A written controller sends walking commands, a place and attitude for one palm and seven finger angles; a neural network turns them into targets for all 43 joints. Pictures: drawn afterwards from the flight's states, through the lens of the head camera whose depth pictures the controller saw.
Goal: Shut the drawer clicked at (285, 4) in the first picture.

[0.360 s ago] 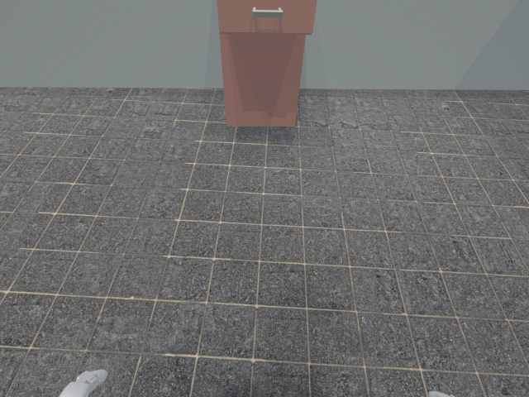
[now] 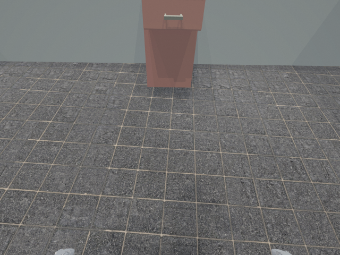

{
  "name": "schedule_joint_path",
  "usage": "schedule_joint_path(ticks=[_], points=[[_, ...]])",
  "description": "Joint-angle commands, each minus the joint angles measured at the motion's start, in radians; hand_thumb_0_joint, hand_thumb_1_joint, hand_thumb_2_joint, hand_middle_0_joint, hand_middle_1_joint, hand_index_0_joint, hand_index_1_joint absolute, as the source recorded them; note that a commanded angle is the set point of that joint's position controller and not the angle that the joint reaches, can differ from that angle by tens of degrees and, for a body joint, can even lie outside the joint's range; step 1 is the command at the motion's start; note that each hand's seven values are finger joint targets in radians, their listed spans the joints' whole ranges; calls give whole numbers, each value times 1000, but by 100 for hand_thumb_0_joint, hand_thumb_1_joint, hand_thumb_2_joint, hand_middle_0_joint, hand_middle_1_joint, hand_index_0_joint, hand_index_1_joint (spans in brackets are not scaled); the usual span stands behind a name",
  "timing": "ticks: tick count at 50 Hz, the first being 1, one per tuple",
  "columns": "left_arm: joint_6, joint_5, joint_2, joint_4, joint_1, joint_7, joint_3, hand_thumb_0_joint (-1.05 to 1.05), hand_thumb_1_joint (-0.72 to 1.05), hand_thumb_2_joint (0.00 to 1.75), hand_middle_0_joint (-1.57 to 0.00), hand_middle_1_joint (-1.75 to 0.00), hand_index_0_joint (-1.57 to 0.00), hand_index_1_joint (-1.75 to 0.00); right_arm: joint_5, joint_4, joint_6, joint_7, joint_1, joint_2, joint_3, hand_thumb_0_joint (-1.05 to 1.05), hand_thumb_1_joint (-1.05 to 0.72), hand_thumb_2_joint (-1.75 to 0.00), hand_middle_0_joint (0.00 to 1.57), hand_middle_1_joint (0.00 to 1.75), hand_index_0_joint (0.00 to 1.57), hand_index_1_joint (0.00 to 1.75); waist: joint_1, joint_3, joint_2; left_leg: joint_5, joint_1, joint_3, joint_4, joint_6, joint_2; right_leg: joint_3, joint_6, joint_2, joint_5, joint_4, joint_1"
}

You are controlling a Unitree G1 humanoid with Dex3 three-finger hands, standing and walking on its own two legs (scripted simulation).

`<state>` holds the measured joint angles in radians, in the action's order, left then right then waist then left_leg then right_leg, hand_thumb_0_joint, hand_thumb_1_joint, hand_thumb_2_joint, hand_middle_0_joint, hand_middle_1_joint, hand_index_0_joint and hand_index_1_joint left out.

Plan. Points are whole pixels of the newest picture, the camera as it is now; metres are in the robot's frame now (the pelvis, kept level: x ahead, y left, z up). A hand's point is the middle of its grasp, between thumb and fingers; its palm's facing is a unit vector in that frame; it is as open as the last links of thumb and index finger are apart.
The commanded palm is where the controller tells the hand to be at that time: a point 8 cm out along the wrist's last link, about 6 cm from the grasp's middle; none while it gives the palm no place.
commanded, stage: stand and wait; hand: left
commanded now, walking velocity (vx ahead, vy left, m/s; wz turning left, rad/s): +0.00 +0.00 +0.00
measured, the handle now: (173, 16) +1.43 +0.07 +0.01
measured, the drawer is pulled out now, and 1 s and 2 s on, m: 0.30 0.30 0.30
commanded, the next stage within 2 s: look at it before walking up in 0.84 s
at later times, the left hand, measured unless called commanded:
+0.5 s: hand out of the picture +0.04 +0.24 -0.15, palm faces -0.03 -0.94 -0.34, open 7.4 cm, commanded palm none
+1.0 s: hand out of the picture +0.03 +0.23 -0.15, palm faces -0.05 -0.94 -0.33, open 7.4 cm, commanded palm none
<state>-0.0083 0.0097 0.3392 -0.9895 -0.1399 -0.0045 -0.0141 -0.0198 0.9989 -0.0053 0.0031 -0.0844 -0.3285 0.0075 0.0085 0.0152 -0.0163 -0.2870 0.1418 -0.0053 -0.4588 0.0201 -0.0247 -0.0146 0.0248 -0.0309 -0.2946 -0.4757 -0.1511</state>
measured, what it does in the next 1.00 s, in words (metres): stands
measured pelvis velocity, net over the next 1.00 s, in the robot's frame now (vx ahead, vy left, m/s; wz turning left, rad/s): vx -0.03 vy -0.01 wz -0.01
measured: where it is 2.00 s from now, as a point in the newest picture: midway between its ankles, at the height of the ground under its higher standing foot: outside the picture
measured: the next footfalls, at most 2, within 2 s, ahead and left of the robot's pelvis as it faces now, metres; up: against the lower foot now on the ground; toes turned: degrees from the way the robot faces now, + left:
none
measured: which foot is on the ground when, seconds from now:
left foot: down 0.00-1.00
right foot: down 0.00-1.00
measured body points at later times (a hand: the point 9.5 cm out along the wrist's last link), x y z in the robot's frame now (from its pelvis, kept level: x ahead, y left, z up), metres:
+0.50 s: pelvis -0.03 -0.01 +0.00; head -0.04 -0.01 +0.45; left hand +0.04 +0.28 -0.13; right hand +0.04 -0.31 -0.13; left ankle -0.02 +0.11 -0.74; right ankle -0.02 -0.14 -0.74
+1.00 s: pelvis -0.03 -0.01 +0.01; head -0.03 -0.01 +0.46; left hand +0.04 +0.28 -0.13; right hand +0.03 -0.31 -0.13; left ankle -0.02 +0.11 -0.74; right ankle -0.02 -0.14 -0.74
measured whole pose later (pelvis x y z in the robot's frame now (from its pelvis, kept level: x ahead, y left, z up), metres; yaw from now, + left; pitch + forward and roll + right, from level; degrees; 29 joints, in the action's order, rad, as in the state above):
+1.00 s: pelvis -0.03 -0.01 +0.01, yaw -1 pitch -2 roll +0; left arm 0.00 0.01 0.34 -1.09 -0.15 0.00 -0.01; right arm -0.01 1.12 -0.01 0.00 -0.14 -0.33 0.01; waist 0.00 0.03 -0.01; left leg -0.20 0.15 -0.01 -0.38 0.00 0.00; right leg -0.02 0.01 -0.01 -0.20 -0.40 -0.17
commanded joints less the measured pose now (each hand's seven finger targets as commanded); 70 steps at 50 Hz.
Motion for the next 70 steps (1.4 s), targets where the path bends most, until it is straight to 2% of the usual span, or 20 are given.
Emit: schedule_joint_path(ticks=[1,13,17,26,34,43,55,58,70], points=[[25,1,207,61,48,-12,54,0,90,90,-20,-30,-20,-30,7,-59,-28,16,60,-213,-52,0,-90,-90,20,30,20,30,-8,-74,18,315,-18,87,76,23,130,-68,-55,-85,309,67,21],[30,-1,210,6,40,-7,49,0,90,90,-20,-30,-20,-30,10,1,-26,12,32,-218,-43,0,-90,-90,20,30,20,30,-8,-41,10,178,4,99,121,17,132,-96,-58,-89,189,129,5],[32,0,213,-7,38,-7,49,0,90,90,-20,-30,-20,-30,12,16,-26,11,21,-219,-41,0,-90,-90,20,30,20,30,-6,-34,-5,159,14,105,128,15,133,-103,-60,-87,157,143,1],[32,0,210,-24,36,-5,45,0,90,90,-20,-30,-20,-30,10,39,-26,7,9,-215,-42,0,-90,-90,20,30,20,30,-7,-11,6,102,23,105,144,11,132,-120,-58,-86,62,174,-37],[31,2,206,-26,37,-5,47,0,90,90,-20,-30,-20,-30,9,47,-28,7,-1,-214,-43,0,-90,-90,20,30,20,30,-7,-4,8,85,32,111,156,11,134,-124,-57,-80,44,174,-49],[34,2,203,-31,29,-4,46,0,90,90,-20,-30,-20,-30,11,51,-31,8,-4,-214,-43,0,-90,-90,20,30,20,30,-6,-37,12,131,15,110,151,11,142,-112,-55,-81,111,158,-28],[38,2,205,-39,25,-6,44,0,90,90,-20,-30,-20,-30,13,54,-32,9,3,-214,-43,0,-90,-90,20,30,20,30,-7,-52,7,196,-10,104,145,10,146,-111,-55,-85,202,152,-5],[37,2,205,-40,28,-7,44,0,90,90,-20,-30,-20,-30,13,53,-30,10,8,-215,-43,0,-90,-90,20,30,20,30,-8,-35,6,191,-11,101,149,9,147,-110,-55,-85,203,155,-15],[40,2,208,-36,27,-7,46,0,90,90,-20,-30,-20,-30,12,49,-33,11,24,-217,-43,0,-90,-90,20,30,20,30,-5,-66,20,252,-44,93,146,7,150,-103,-54,-89,275,151,15]])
